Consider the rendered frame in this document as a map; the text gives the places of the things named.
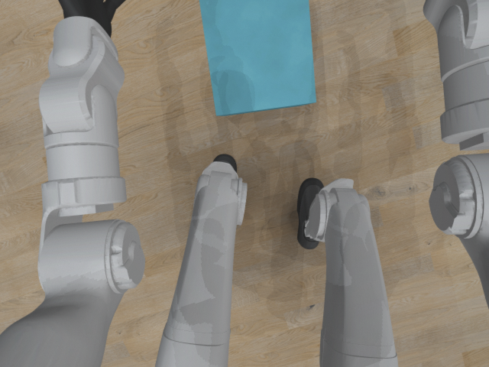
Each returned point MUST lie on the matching robot right thigh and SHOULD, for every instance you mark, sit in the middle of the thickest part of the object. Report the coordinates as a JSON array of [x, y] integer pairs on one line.
[[356, 327]]

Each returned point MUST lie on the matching left robot hand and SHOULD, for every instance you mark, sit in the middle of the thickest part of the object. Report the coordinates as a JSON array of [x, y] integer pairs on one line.
[[100, 11]]

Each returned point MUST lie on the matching robot left shin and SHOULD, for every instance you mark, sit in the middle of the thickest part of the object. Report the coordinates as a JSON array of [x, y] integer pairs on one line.
[[214, 166]]

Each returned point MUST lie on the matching robot left forearm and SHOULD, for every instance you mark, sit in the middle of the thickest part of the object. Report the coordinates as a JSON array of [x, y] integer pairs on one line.
[[78, 104]]

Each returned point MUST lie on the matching carton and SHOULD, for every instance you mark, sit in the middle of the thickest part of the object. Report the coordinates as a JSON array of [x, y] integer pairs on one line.
[[260, 54]]

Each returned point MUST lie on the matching right robot upper arm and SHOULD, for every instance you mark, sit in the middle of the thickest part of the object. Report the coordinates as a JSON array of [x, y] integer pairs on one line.
[[459, 204]]

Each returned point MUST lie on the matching robot right forearm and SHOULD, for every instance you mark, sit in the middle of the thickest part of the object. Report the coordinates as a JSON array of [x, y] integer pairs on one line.
[[462, 28]]

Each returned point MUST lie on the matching left robot upper arm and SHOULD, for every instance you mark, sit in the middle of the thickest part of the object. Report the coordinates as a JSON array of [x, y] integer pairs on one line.
[[85, 269]]

